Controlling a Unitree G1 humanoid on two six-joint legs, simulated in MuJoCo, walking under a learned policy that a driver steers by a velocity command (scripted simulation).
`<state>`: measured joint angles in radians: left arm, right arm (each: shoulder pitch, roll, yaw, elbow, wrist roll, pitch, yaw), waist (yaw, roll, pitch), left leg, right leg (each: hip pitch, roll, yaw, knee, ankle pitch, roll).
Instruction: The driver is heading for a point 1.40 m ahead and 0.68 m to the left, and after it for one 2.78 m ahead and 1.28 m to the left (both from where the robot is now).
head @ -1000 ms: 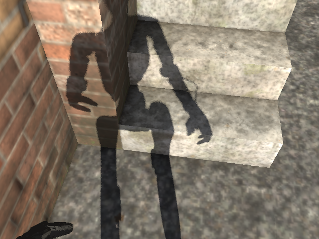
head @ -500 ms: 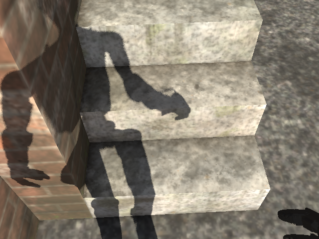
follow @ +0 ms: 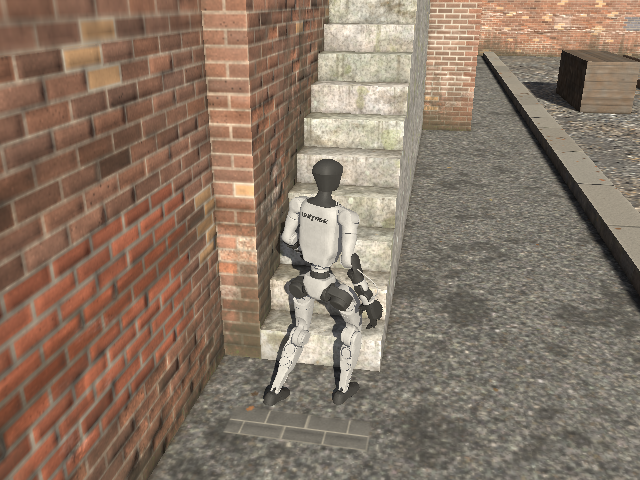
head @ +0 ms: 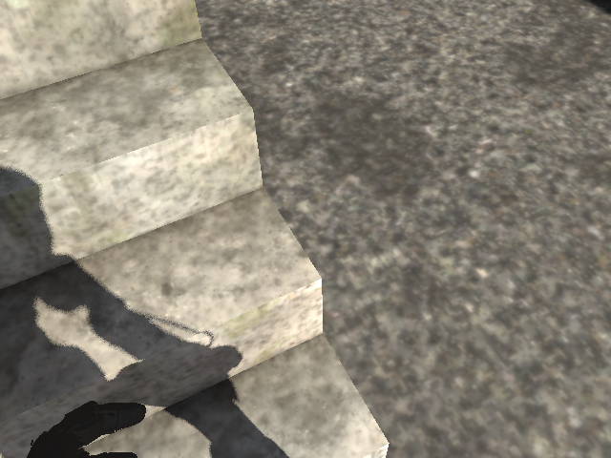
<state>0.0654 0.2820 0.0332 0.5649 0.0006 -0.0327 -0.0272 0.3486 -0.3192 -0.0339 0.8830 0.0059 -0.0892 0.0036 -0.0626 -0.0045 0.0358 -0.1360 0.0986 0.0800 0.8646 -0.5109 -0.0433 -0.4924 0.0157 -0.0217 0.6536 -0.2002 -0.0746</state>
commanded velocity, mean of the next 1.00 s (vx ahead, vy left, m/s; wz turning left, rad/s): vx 0.44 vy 0.00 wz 0.41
